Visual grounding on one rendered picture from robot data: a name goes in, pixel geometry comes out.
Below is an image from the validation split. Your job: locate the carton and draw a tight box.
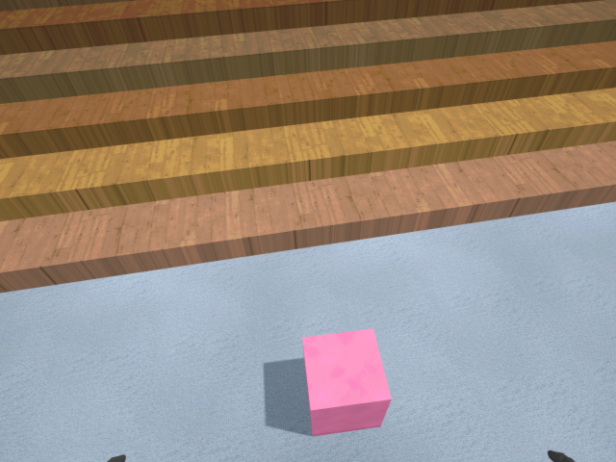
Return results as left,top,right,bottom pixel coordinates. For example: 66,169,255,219
302,329,392,436

